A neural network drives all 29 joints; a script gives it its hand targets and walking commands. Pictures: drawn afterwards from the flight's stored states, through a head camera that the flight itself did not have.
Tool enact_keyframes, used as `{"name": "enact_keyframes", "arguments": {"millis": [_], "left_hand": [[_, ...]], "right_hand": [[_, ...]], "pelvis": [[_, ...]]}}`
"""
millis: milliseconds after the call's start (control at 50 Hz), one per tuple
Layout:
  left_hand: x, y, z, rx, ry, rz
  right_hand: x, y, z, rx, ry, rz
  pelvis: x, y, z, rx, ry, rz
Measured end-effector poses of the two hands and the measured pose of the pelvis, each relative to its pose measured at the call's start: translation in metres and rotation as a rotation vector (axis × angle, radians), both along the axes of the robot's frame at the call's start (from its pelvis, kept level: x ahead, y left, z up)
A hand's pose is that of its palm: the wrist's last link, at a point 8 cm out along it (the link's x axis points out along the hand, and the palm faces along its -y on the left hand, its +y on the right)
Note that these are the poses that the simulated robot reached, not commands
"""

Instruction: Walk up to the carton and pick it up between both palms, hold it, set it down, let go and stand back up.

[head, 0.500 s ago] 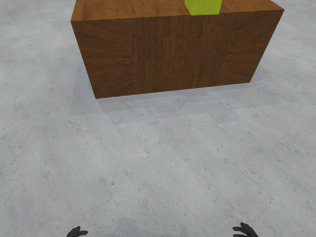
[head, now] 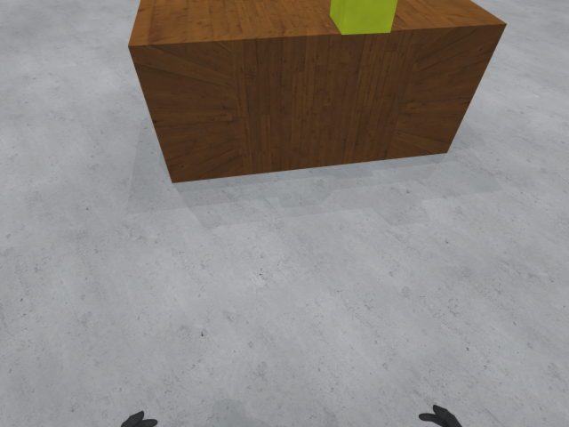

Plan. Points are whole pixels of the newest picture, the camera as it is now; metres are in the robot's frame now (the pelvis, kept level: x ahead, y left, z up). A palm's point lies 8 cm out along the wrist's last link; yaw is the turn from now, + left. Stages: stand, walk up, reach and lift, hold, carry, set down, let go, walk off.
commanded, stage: stand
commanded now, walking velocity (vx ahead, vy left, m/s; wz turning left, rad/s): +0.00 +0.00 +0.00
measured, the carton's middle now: out of the picture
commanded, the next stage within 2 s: walk up in 0.08 s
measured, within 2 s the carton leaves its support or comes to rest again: neither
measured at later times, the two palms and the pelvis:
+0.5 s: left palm out of the picture +0.11 +0.23 -0.11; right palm out of the picture +0.05 -0.31 -0.13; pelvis +0.03 -0.04 -0.01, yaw +0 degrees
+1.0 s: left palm (152, 425) +0.17 +0.22 -0.16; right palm (451, 308) +0.33 -0.30 -0.10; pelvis +0.19 -0.06 -0.02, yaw +7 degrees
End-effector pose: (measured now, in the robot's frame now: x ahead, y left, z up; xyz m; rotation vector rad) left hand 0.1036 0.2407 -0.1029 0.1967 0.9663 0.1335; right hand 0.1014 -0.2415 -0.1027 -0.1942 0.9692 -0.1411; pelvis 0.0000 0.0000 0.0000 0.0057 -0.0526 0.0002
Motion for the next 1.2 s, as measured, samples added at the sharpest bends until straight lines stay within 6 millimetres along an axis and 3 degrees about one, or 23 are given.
{"name": "enact_keyframes", "arguments": {"millis": [320, 460, 520, 560, 620, 720, 820, 880, 940, 1100, 1160, 1200], "left_hand": [[-0.016, 0.003, -0.003, 0.007, 0.030, -0.018], [-0.003, -0.005, -0.004, 0.028, 0.045, -0.046], [0.003, -0.013, -0.005, 0.051, 0.001, -0.023], [-0.003, -0.015, -0.008, 0.072, 0.004, 0.014], [-0.020, -0.019, -0.013, 0.086, 0.072, 0.079], [-0.043, -0.026, -0.021, 0.062, 0.201, 0.158], [-0.042, -0.024, -0.039, 0.019, 0.283, 0.223], [-0.025, -0.022, -0.057, -0.005, 0.329, 0.210], [0.014, -0.021, -0.062, -0.013, 0.335, 0.168], [0.162, -0.041, -0.025, -0.019, 0.082, 0.084], [0.204, -0.054, -0.013, 0.000, 0.006, 0.071], [0.220, -0.059, -0.014, 0.035, -0.036, 0.082]], "right_hand": [[-0.018, -0.006, -0.002, -0.018, 0.025, 0.012], [-0.051, -0.050, -0.014, -0.070, 0.128, -0.055], [-0.053, -0.074, -0.027, -0.075, 0.201, -0.053], [-0.041, -0.082, -0.032, -0.077, 0.235, -0.024], [-0.004, -0.085, -0.030, -0.074, 0.216, 0.035], [0.082, -0.073, -0.012, -0.055, 0.095, 0.123], [0.170, -0.048, 0.003, -0.065, -0.039, 0.207], [0.211, -0.040, 0.004, -0.101, -0.126, 0.228], [0.227, -0.043, 0.005, -0.131, -0.131, 0.206], [0.240, -0.086, 0.003, -0.142, -0.034, 0.149], [0.254, -0.110, -0.010, -0.127, 0.000, 0.120], [0.267, -0.124, -0.024, -0.117, 0.028, 0.115]], "pelvis": [[0.000, -0.002, -0.001, 0.003, 0.006, 0.003], [0.021, -0.028, -0.006, 0.031, 0.015, -0.014], [0.035, -0.043, -0.016, 0.007, 0.011, 0.002], [0.045, -0.050, -0.019, -0.008, 0.008, 0.028], [0.058, -0.054, -0.017, -0.025, -0.008, 0.064], [0.088, -0.056, -0.011, -0.045, -0.028, 0.116], [0.128, -0.050, -0.017, -0.039, -0.035, 0.151], [0.151, -0.045, -0.030, -0.005, -0.034, 0.151], [0.170, -0.049, -0.031, 0.031, -0.034, 0.139], [0.226, -0.072, -0.015, 0.054, -0.024, 0.107], [0.254, -0.086, -0.019, 0.040, -0.022, 0.109], [0.273, -0.097, -0.028, 0.025, -0.019, 0.117]]}}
